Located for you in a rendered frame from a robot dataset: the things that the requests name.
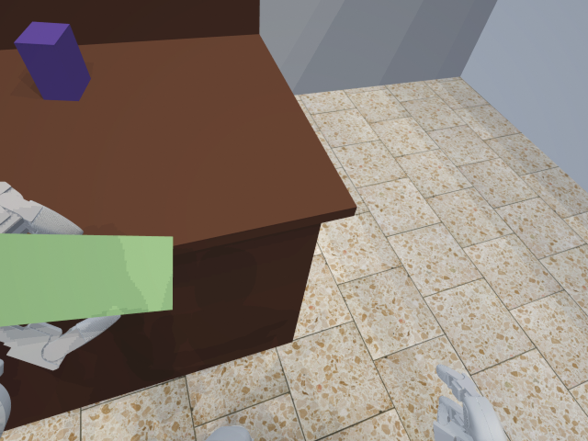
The sponge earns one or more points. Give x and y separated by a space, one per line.
59 277

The table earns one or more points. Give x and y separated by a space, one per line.
188 129

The robot left hand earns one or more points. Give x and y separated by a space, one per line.
42 344

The robot right hand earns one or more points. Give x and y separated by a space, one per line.
475 421

